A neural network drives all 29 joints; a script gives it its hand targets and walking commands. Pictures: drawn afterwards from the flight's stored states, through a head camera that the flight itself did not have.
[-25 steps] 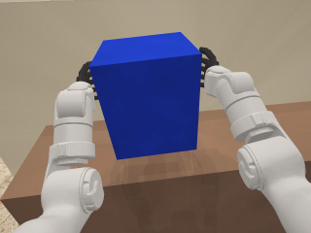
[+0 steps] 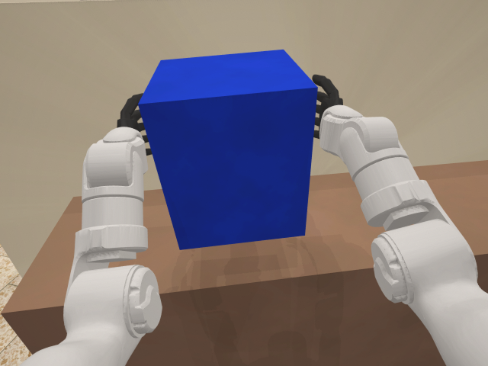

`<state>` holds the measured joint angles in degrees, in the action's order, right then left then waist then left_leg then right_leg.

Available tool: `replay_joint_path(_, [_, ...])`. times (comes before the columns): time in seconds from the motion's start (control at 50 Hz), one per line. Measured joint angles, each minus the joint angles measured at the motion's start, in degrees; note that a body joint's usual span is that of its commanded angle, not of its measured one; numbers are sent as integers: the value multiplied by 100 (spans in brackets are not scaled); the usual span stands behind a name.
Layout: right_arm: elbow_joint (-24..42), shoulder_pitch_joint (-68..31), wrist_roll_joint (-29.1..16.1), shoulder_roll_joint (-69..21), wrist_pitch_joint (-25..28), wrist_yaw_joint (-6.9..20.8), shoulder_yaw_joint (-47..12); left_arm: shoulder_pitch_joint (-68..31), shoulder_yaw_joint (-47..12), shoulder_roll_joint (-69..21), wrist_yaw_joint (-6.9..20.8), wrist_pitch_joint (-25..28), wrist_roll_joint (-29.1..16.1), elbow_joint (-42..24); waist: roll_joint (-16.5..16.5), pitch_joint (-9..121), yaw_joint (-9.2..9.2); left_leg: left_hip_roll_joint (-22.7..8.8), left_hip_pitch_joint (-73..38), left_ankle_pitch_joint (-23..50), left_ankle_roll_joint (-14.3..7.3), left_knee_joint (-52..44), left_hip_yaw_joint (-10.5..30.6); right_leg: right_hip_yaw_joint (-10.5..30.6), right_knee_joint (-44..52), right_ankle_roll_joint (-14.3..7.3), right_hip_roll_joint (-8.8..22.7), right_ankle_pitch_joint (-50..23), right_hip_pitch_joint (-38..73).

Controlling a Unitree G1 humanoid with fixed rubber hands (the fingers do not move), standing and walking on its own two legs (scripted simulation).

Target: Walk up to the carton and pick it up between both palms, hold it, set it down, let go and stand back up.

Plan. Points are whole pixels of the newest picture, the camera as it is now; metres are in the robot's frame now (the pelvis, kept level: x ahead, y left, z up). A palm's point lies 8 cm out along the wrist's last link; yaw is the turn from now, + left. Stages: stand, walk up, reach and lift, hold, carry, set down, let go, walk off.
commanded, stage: hold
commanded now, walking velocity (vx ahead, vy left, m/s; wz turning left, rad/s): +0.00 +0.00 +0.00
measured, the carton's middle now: (232, 147) +0.40 +0.00 +0.26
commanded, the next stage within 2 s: none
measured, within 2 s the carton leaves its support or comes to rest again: neither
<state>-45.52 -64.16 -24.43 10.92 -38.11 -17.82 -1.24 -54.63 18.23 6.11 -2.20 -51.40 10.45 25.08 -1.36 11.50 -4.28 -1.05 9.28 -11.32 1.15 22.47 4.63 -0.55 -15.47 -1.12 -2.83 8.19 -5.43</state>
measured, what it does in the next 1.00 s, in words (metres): stands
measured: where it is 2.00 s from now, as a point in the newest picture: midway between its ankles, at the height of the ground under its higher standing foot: outside the picture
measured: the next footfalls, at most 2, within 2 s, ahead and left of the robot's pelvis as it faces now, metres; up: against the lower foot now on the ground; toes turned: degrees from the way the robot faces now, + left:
none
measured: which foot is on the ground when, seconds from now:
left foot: down 0.00-1.00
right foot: down 0.00-1.00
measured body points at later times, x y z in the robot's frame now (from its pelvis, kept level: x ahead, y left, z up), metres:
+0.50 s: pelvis -0.01 +0.00 +0.00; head -0.10 +0.01 +0.44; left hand +0.38 +0.15 +0.30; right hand +0.38 -0.15 +0.31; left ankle +0.01 +0.13 -0.75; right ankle +0.00 -0.11 -0.75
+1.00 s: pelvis +0.00 +0.01 +0.00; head -0.09 +0.03 +0.44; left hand +0.39 +0.16 +0.28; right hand +0.38 -0.14 +0.30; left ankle +0.01 +0.13 -0.75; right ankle +0.00 -0.11 -0.75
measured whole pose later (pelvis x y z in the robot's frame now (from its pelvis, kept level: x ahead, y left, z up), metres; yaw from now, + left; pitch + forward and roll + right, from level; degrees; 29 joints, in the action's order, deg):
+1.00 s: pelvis +0.00 +0.01 +0.00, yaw +0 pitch -1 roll -2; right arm -47.3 -64.2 -26.0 11.3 -37.9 -18.1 -2.0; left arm -53.4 18.1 5.5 -2.4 -50.5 10.5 25.3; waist -0.1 11.7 -5.4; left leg -0.5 10.4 -11.3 0.8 23.3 5.0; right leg 0.2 -15.6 -0.7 -2.7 7.9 -6.2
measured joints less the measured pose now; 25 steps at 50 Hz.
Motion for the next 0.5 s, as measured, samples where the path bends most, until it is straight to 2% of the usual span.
replay_joint_path(0.22, [-48, 38, -88, 38, 13, 10, -149, 77, 31, -59, 41, -24, 105, -48, 43, -48, -29, 1, -70, -16, -9, 0, -13, 36, 36, 13, -5, -12, 80])
replay_joint_path(0.32, [109, 138, -135, 45, 19, -1, -102, 211, -115, -57, -40, -35, 22, -247, 9, 14, -64, -11, 25, -43, 2, 87, 23, 15, 30, 5, -27, -19, 31])
replay_joint_path(0.5, [-167, -40, -23, 44, -21, 41, -34, -20, 74, -92, -48, 7, 54, 95, -23, -8, 8, -1, -7, 34, 5, 9, 5, 47, -30, 1, -18, -30, -9])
